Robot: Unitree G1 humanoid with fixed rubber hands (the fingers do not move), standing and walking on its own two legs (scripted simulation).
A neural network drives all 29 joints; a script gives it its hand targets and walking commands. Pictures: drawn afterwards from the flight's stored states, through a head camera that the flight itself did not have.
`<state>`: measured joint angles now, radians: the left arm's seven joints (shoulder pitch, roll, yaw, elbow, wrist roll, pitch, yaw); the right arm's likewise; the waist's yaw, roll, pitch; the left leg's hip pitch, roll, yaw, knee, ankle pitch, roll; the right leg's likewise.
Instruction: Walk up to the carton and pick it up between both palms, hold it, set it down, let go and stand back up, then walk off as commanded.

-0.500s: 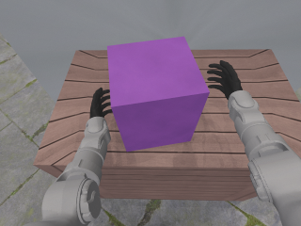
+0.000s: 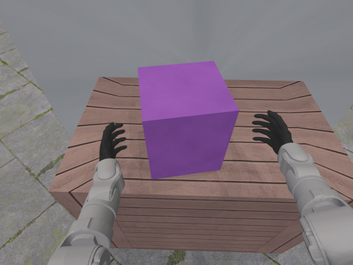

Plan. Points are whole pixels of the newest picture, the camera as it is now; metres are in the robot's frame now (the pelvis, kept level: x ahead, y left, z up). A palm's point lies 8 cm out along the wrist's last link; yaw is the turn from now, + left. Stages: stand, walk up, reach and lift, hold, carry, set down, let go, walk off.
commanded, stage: set down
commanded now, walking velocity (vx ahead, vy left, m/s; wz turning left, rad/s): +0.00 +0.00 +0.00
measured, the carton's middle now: (181, 122) +0.50 +0.04 +0.03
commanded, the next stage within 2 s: none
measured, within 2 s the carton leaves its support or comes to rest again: neither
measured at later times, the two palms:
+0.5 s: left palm (92, 194) +0.26 +0.21 +0.04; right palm (298, 186) +0.33 -0.24 +0.03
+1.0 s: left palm (89, 223) +0.20 +0.19 +0.04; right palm (313, 218) +0.26 -0.25 +0.02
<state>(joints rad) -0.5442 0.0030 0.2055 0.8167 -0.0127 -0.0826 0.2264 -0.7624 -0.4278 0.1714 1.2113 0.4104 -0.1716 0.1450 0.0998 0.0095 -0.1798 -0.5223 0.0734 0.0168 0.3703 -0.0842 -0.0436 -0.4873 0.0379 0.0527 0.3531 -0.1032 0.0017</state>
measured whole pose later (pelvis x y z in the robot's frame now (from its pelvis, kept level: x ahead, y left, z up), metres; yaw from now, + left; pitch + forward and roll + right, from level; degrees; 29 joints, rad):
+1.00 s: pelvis +0.02 -0.01 +0.01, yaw +0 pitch -2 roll +0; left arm 0.28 -0.02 0.00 -0.06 -0.01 0.19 0.24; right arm 0.08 -0.41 0.02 0.58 0.39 -0.18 0.20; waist 0.10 -0.03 -0.06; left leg -0.16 0.07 0.02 0.33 -0.13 -0.05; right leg -0.15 0.04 0.05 0.35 -0.17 -0.01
